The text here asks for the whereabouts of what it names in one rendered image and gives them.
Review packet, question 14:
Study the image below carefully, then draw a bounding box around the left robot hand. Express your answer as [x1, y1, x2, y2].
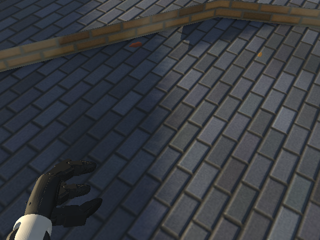
[24, 158, 103, 228]

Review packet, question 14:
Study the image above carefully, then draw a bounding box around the left robot forearm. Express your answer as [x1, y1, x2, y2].
[6, 214, 52, 240]

